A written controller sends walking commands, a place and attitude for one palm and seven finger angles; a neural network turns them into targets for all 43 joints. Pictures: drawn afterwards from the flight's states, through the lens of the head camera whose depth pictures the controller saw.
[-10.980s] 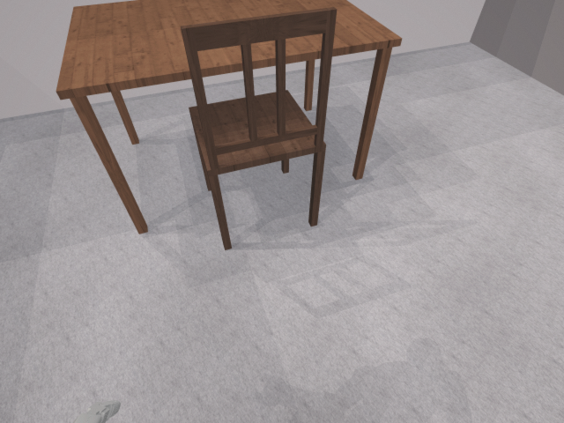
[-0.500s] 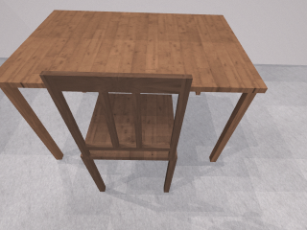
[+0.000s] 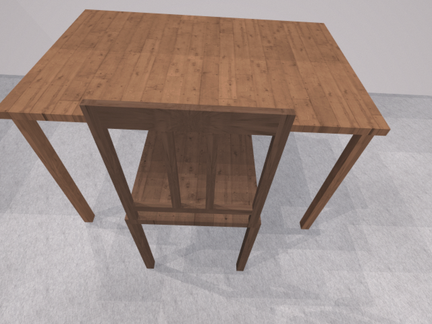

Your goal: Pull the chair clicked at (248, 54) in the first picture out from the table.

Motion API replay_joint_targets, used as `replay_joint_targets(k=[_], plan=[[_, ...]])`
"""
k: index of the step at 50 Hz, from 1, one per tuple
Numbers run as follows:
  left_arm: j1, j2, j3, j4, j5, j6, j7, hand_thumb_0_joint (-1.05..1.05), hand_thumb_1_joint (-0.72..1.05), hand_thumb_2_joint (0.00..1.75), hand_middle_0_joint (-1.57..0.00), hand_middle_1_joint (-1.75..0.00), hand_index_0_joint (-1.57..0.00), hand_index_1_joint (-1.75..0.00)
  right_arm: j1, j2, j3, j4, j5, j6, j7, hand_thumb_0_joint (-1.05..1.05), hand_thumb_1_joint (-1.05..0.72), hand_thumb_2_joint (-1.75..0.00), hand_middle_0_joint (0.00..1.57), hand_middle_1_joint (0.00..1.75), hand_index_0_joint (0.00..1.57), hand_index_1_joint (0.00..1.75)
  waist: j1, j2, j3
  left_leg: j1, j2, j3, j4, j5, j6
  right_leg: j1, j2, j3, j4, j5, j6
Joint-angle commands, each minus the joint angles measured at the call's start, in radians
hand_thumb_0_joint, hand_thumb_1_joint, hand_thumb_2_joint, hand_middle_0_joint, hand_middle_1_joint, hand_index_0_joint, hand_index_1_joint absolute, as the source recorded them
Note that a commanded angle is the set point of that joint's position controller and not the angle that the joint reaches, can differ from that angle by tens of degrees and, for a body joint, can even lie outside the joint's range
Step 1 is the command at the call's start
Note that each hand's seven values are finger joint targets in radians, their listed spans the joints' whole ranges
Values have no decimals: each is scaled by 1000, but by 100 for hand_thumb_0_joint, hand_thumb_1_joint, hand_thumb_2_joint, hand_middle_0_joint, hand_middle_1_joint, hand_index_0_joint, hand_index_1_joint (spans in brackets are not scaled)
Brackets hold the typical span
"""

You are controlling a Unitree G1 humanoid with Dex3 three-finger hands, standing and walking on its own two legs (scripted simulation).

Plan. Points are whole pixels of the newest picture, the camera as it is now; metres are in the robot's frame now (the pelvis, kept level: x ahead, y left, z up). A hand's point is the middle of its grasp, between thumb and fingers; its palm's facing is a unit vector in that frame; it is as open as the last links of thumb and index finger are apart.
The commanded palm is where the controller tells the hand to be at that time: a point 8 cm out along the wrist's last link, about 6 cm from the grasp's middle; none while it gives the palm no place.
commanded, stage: look again from close up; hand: left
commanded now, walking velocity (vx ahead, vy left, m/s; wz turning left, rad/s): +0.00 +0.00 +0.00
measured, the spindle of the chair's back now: (172, 173) +0.47 +0.14 -0.06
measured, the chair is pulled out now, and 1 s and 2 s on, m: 0.00 0.00 0.00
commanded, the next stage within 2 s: raise the hand toward the chair's back in 0.26 s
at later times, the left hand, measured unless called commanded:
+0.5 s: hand out of the picture +0.11 +0.19 -0.09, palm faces +0.23 -0.94 -0.24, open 7.4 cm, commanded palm +0.09 +0.23 -0.07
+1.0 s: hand (127, 322) +0.13 +0.16 -0.04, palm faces +0.15 -0.98 -0.12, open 11.2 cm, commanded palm +0.12 +0.22 -0.05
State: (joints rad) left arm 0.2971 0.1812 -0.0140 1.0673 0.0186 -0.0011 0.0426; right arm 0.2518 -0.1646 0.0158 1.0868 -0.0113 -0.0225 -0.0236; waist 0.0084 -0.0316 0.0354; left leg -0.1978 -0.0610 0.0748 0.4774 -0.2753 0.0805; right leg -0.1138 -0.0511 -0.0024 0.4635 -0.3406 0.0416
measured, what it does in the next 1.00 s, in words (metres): lowers itself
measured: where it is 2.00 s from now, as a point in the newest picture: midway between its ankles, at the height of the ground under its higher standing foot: outside the picture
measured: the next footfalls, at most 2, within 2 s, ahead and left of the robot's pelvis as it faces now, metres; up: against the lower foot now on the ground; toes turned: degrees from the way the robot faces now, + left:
none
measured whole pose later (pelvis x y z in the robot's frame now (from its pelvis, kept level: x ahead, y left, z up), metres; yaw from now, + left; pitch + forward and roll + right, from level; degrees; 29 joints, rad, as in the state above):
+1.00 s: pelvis -0.05 -0.07 -0.11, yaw +4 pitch +15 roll -2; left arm 0.41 0.25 0.21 0.02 -0.29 -0.62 -0.28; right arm 0.14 -0.24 0.00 0.58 0.01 -0.27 -0.05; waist 0.04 0.02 -0.14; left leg -1.01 0.01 -0.07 1.26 -0.51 -0.01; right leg -0.92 0.04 -0.18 1.22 -0.58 -0.11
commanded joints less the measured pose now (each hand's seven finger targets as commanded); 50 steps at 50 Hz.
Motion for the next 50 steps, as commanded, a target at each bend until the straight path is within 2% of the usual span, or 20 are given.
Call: replay_joint_targets(k=[1, 17, 18, 19, 20, 21, 22, 23, 26, 27, 29, 30, 31, 34, 37, 40, 43, 45, 47, 50], plan=[[86, 83, 18, -17, -4, -9, 4, 0, 90, 90, -20, -30, -20, -30, 41, -117, -23, -31, 9, -14, -9, 0, -90, -90, 20, 30, 20, 30, 4, 32, 7, 58, 163, -152, -104, 328, -15, -68, -44, 20, -60, 182, -49], [114, 65, 12, 19, -3, -10, 5, 0, 90, 90, -20, -30, -20, -30, 51, -106, -22, -2, 11, -14, -9, 0, -90, -90, 20, 30, 20, 30, 2, 29, 22, 68, 156, -147, -134, 260, -20, -79, -55, 28, -84, 179, -48], [103, 82, 8, 22, 14, -34, 39, 0, 90, 90, -20, -30, -20, -30, 34, -152, -20, -70, 12, -14, -2, 0, -90, -90, 20, 30, 20, 30, -11, 36, 73, -2, 181, -167, 17, 600, -56, -131, -55, 42, -68, 277, -41], [-574, 308, 140, -1538, -171, -216, 46, 0, 88, 89, -20, -30, -20, -30, 90, -285, -69, -410, 56, -147, -33, 0, -90, -90, 20, 30, 20, 30, -129, 196, -444, 368, 111, -163, -32, 640, -107, -167, 48, -76, 46, 355, -56], [-191, 224, 110, -1281, -99, -152, 83, 0, 85, 88, -20, -29, -20, -29, -8, -179, -13, -342, 52, -247, -59, 0, -90, -90, 20, 30, 20, 30, -39, 309, -418, 397, 165, -159, -105, 702, -121, -232, 60, -55, 197, 84, -75], [-122, 184, 62, -1201, -94, -99, 123, 0, 83, 87, -19, -29, -19, -29, -6, -172, -34, -279, 61, -286, -55, 0, -90, -90, 20, 30, 20, 30, -47, 278, -346, 282, 152, -172, -121, 538, -145, -296, 53, -42, 210, -21, -64], [151, -63, -41, -948, -126, -9, 110, 0, 81, 86, -19, -29, -19, -29, 15, -143, -47, -265, 66, -277, -45, 0, -90, -90, 20, 30, 20, 30, -64, 127, -136, 143, 156, -196, -148, 407, -131, -357, 46, -61, 227, -55, -60], [3, -71, -77, -1168, -178, -48, 85, 0, 78, 85, -19, -28, -19, -28, 3, -183, -50, -358, 69, -279, -40, 0, -90, -90, 20, 30, 20, 30, -58, 127, -73, 37, 135, -181, -112, 257, -104, -317, 34, -73, 182, -30, -58], [17, 83, 104, -1001, -161, -180, 25, 0, 71, 82, -18, -27, -18, -27, -29, -232, -59, -434, 36, -295, -37, 0, -90, -90, 20, 30, 20, 30, -69, -21, -42, -183, 60, -148, 80, -16, -69, -383, 52, -93, 73, 1, -66], [-1, 69, 135, -910, -165, -244, -6, 0, 69, 81, -18, -27, -18, -27, -35, -226, -60, -448, 24, -287, -34, 0, -90, -90, 20, 30, 20, 30, -76, -109, -42, -266, 54, -152, 151, -52, -70, -473, 55, -100, 128, -42, -65], [150, -1, 142, -770, -217, -394, -116, 0, 64, 79, -17, -26, -17, -26, -99, -215, -73, -500, 18, -291, -21, 0, -90, -90, 20, 30, 20, 30, -13, -318, -38, -458, 50, -132, 271, -133, -73, -605, 63, -91, 232, -199, -68], [228, 11, 167, -774, -248, -463, -183, 0, 62, 78, -17, -26, -17, -26, -114, -213, -84, -533, 16, -295, -12, 0, -90, -90, 20, 30, 20, 30, 23, -346, -84, -512, 43, -108, 319, -119, -76, -603, 62, -65, 262, -216, -71], [294, 44, 209, -749, -270, -516, -260, 0, 60, 77, -17, -25, -17, -25, -120, -212, -94, -565, 26, -297, 6, 0, -90, -90, 20, 30, 20, 30, 59, -253, -113, -538, 30, -92, 354, -80, -84, -573, 55, -33, 294, -158, -83], [251, 144, 288, -778, -295, -566, -412, 0, 53, 74, -16, -24, -16, -24, -159, -220, -99, -672, 45, -292, 23, 0, -90, -90, 20, 30, 20, 30, 69, -15, -253, -604, 7, -50, 456, -75, -79, -537, 34, 33, 383, -89, -86], [95, 207, 318, -1015, -316, -510, -398, 0, 46, 71, -16, -23, -16, -23, -192, -212, -93, -758, 52, -265, 11, 0, -90, -90, 20, 30, 20, 30, 58, 63, -317, -668, 6, -42, 500, -158, -63, -555, 28, 96, 381, -242, -72], [-55, 246, 366, -1303, -328, -580, -291, 0, 39, 68, -15, -22, -15, -22, -140, -173, -92, -750, 38, -266, -12, 0, -90, -90, 20, 30, 20, 30, 24, 171, -396, -629, 36, -64, 568, -136, -47, -592, 33, 149, 387, -267, -69], [-88, 215, 294, -1447, -299, -690, -229, 0, 32, 65, -14, -21, -14, -21, -96, -158, -84, -688, 22, -276, -31, 0, -90, -90, 20, 30, 20, 30, -31, 194, -393, -619, 58, -87, 620, -86, -41, -671, 58, 127, 433, -196, -80], [-80, 186, 227, -1401, -295, -723, -263, 0, 27, 63, -14, -20, -14, -20, -85, -171, -76, -648, 20, -294, -36, 0, -90, -90, 20, 30, 20, 30, -64, 185, -376, -644, 66, -101, 655, -73, -37, -705, 59, 119, 454, -140, -72], [-76, 179, 189, -1272, -301, -699, -333, 0, 22, 61, -13, -19, -13, -19, -81, -191, -69, -615, 32, -305, -43, 0, -90, -90, 20, 30, 20, 30, -108, 113, -321, -703, 73, -113, 687, -99, -35, -719, 49, 132, 436, -126, -48], [-30, 203, 212, -1042, -325, -548, -443, 0, 15, 58, -13, -18, -13, -18, -87, -210, -63, -616, 60, -290, -61, 0, -90, -90, 20, 30, 20, 30, -93, -20, -285, -807, 68, -113, 693, -155, -33, -658, 23, 190, 373, -197, -15]])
